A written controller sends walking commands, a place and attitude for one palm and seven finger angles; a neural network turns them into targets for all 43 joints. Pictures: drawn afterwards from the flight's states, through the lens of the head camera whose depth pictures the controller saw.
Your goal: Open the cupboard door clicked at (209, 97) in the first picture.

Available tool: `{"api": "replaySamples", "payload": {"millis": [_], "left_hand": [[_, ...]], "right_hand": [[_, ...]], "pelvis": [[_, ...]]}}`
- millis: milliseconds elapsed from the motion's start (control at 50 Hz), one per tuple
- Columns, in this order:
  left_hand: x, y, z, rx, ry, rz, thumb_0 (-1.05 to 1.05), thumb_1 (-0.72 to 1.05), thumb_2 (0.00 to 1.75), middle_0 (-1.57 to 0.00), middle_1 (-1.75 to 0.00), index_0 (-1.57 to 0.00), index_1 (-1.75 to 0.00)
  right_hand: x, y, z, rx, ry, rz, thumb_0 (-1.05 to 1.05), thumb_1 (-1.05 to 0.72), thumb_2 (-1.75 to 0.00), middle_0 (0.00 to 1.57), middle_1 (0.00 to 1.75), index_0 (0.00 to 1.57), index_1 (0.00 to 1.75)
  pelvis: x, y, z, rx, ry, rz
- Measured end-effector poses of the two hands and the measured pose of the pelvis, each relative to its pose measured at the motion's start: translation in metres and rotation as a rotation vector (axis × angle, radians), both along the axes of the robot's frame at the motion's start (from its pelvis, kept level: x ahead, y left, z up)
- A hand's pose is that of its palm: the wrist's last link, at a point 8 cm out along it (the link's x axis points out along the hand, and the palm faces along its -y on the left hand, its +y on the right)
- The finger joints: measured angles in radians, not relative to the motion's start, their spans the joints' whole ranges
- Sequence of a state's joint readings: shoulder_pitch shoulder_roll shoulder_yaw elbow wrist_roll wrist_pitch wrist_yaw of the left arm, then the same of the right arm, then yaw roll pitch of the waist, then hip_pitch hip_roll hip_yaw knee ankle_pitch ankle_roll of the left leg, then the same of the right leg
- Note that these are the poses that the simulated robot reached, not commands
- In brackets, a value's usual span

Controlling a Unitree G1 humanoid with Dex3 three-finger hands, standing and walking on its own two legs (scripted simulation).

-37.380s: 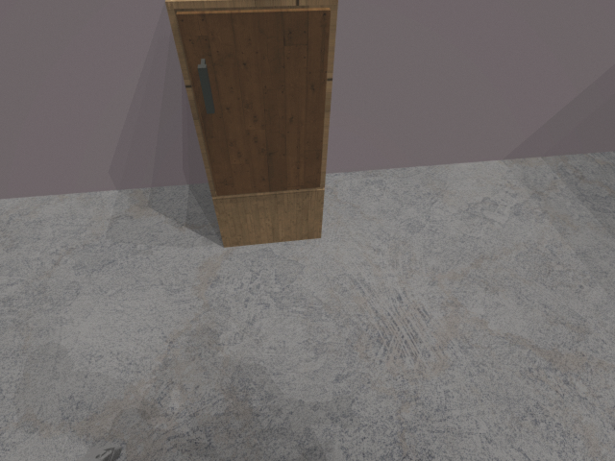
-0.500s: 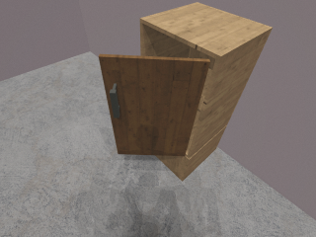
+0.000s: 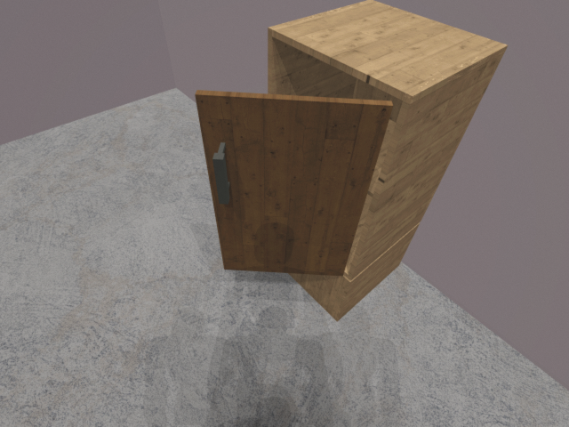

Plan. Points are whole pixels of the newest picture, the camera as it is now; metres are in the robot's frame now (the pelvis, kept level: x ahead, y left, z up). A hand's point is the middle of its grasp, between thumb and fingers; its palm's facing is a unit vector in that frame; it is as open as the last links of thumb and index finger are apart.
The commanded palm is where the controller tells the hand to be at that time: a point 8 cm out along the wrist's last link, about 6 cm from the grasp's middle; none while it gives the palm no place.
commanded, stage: look again from close up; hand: left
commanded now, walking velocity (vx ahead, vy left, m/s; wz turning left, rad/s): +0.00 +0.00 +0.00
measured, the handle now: (223, 173) +0.61 +0.18 -0.02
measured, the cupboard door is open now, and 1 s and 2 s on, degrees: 46 46 46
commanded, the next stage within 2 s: shuffle to correct the standing spot in 0.46 s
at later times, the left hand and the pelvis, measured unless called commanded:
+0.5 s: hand out of the picture -0.02 +0.15 -0.18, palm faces +0.06 -0.98 -0.17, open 7.4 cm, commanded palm none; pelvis +0.01 +0.00 +0.00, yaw +0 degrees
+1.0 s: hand out of the picture +0.03 +0.12 -0.17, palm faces +0.06 -0.99 -0.14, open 7.4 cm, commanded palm none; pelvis +0.07 -0.02 +0.00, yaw -1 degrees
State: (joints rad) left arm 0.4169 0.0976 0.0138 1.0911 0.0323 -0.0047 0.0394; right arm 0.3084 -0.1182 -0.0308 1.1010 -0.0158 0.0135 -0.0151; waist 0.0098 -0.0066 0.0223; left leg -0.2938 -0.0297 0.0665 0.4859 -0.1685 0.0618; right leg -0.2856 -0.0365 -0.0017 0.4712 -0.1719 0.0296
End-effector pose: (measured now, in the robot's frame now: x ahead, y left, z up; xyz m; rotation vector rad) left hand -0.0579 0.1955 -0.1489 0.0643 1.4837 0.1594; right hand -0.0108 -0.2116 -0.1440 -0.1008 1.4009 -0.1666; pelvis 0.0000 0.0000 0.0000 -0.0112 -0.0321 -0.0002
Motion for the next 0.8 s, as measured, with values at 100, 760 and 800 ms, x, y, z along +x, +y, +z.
{"api": "replaySamples", "payload": {"millis": [100,760,800], "left_hand": [[0.012,-0.003,-0.002,-0.008,-0.04,0.001,0.0,0.91,0.9,-0.19,-0.3,-0.2,-0.3],[0.05,-0.003,0.004,0.004,-0.048,-0.015,0.0,0.91,0.9,-0.19,-0.3,-0.2,-0.3],[0.052,-0.006,0.003,-0.003,-0.041,-0.012,0.0,0.91,0.9,-0.19,-0.3,-0.2,-0.3]], "right_hand": [[0.002,0.003,-0.001,0.001,-0.008,0.002,0.0,-0.91,-0.89,0.2,0.3,0.2,0.3],[0.025,-0.008,0.003,-0.002,0.008,-0.011,0.0,-0.91,-0.89,0.19,0.3,0.2,0.3],[0.029,-0.011,0.003,-0.007,0.006,-0.015,0.0,-0.91,-0.89,0.19,0.3,0.2,0.3]], "pelvis": [[0.0,0.001,0.0,0.002,-0.001,0.003],[0.031,-0.008,0.004,0.007,0.016,-0.01],[0.036,-0.01,0.003,0.008,0.015,-0.012]]}}
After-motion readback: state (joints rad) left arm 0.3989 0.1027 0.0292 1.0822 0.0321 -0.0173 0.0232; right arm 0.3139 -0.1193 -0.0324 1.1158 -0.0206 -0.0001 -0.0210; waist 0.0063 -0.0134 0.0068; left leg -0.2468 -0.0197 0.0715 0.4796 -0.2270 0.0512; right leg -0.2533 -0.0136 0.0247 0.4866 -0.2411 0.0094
